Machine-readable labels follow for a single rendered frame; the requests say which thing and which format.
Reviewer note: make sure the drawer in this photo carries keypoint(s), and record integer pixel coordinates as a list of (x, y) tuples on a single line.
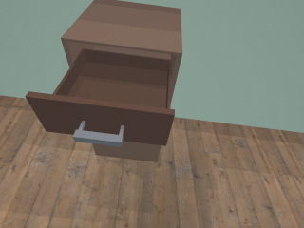
[(107, 90)]

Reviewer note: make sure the cabinet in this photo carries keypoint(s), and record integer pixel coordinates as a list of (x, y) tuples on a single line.
[(128, 28)]

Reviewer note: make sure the handle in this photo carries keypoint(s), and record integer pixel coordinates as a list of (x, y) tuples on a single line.
[(82, 136)]

